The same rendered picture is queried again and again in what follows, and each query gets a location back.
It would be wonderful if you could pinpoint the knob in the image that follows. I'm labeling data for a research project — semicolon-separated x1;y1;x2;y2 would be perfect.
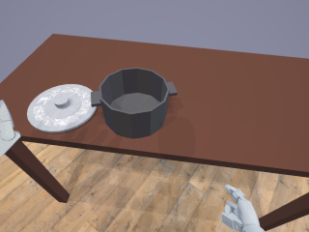
53;95;70;108

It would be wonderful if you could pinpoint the table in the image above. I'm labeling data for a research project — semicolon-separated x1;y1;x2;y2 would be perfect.
0;34;309;232

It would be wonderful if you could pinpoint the pot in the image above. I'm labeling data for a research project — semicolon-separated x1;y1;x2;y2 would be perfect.
91;67;178;139

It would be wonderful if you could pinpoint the left robot hand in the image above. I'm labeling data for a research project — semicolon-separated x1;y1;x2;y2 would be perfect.
0;100;21;157

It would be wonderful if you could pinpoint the lid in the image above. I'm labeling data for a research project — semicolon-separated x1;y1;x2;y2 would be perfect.
27;84;97;133

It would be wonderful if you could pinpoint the right robot hand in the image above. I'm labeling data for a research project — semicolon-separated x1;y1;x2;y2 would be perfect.
222;185;260;232

